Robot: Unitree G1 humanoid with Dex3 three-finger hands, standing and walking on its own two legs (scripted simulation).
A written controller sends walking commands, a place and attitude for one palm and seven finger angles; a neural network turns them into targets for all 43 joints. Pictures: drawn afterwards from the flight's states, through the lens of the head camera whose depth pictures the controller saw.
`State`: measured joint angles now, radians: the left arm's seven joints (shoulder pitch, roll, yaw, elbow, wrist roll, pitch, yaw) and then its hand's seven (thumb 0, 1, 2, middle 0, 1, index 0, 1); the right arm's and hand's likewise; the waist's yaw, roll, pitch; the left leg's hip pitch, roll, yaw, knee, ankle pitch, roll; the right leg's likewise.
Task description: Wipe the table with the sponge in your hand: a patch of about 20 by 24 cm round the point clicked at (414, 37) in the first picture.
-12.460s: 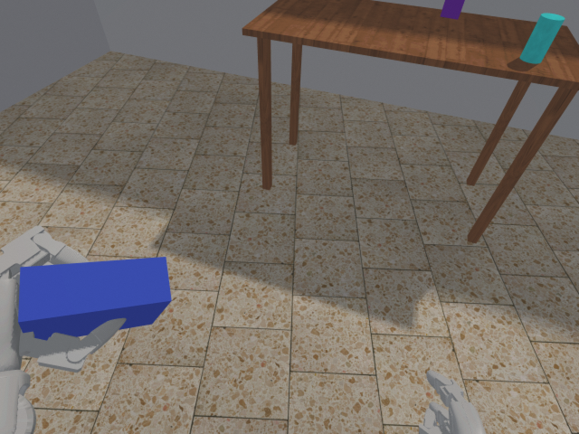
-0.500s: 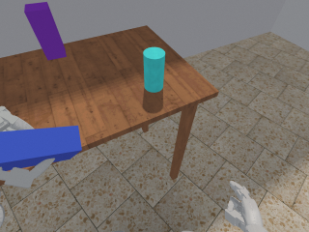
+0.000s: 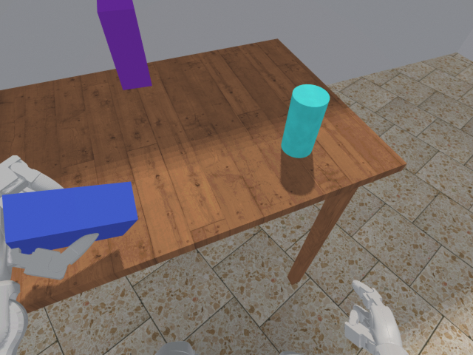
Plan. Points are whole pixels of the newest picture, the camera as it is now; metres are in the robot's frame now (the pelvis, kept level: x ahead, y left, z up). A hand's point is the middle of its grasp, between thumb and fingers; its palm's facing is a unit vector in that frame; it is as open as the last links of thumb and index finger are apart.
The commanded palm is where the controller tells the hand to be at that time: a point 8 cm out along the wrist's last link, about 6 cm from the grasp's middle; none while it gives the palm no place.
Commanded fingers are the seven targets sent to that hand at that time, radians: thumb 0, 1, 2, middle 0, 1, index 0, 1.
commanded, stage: come to a stop and stand still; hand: left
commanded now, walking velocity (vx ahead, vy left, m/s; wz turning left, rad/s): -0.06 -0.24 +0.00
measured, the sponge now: (92, 216) +0.25 +0.20 +0.15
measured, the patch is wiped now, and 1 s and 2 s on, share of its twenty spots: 0.00 0.00 0.00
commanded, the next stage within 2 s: look again from close up in 1.52 s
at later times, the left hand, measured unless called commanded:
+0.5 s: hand (17, 210) +0.24 +0.29 +0.17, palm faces +0.39 -0.87 -0.29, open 9.0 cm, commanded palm +0.16 +0.32 +0.20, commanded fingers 0.00 0.10 1.30 -1.20 -1.60 -1.20 -1.60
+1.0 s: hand out of the picture +0.25 +0.31 +0.17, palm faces +0.39 -0.86 -0.33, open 9.0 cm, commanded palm +0.17 +0.35 +0.20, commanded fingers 0.00 0.10 1.30 -1.20 -1.60 -1.20 -1.60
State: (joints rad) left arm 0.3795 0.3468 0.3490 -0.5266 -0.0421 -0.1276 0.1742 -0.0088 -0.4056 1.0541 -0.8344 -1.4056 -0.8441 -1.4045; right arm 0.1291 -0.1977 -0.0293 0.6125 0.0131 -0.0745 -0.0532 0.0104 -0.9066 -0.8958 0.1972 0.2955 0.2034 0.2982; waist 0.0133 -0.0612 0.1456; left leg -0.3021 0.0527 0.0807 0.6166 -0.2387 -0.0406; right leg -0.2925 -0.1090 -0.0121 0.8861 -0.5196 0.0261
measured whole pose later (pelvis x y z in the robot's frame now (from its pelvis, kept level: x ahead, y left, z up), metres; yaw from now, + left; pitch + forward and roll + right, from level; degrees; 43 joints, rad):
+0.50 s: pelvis +0.00 +0.04 +0.02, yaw -1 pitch -3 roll -1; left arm 0.29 0.31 0.32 -0.40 -0.03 -0.13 0.11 -0.01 -0.40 1.06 -0.83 -1.41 -0.84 -1.41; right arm 0.18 -0.25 -0.02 0.59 0.02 -0.15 -0.01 0.01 -0.90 -0.90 0.20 0.30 0.21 0.30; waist 0.03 -0.02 0.11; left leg -0.27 0.04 0.07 0.50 -0.18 0.01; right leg -0.19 -0.01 -0.01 0.46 -0.22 0.02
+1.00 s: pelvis +0.02 +0.07 +0.02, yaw +1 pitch -1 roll -2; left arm 0.37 0.33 0.32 -0.46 -0.01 -0.18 0.11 -0.01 -0.40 1.06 -0.83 -1.41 -0.84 -1.41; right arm 0.15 -0.15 0.05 0.59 0.01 -0.15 0.00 0.01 -0.90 -0.90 0.20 0.30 0.21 0.30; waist 0.03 -0.04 0.09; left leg -0.27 0.01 0.05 0.50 -0.21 0.04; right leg -0.15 -0.03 -0.01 0.40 -0.22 0.05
